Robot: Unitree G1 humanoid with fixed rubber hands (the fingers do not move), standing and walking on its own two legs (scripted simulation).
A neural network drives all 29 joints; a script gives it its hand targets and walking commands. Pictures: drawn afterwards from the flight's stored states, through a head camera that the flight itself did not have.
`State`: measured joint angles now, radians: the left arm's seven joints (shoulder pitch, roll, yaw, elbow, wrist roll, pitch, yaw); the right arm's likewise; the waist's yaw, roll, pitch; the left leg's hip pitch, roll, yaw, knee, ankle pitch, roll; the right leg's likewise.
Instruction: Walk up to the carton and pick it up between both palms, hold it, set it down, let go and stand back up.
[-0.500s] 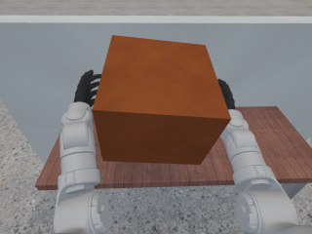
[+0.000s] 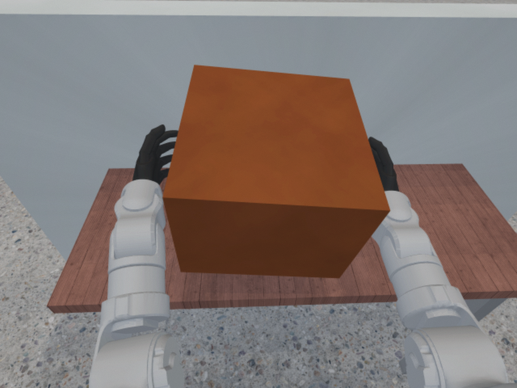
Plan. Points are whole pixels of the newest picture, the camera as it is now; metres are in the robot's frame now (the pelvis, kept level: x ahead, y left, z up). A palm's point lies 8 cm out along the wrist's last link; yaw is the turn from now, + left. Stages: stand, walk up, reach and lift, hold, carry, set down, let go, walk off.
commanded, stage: set down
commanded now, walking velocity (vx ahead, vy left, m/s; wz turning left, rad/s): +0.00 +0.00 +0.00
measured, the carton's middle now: (267, 172) +0.42 -0.02 +0.13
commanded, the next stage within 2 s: none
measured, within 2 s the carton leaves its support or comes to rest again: rests again in 1.92 s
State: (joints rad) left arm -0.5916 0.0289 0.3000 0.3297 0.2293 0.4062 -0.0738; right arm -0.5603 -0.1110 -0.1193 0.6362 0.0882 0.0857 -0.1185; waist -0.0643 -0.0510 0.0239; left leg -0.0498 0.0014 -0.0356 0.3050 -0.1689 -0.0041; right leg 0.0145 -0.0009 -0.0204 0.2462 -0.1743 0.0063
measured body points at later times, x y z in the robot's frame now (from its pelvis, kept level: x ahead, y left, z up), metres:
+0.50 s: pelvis +0.00 +0.00 +0.00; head +0.00 +0.02 +0.45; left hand +0.42 +0.16 +0.12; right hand +0.38 -0.21 +0.09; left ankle +0.00 +0.12 -0.75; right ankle -0.02 -0.12 -0.75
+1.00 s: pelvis +0.01 +0.00 +0.00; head +0.03 +0.02 +0.45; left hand +0.44 +0.16 +0.09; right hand +0.39 -0.21 +0.07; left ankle +0.00 +0.12 -0.75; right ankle -0.02 -0.12 -0.75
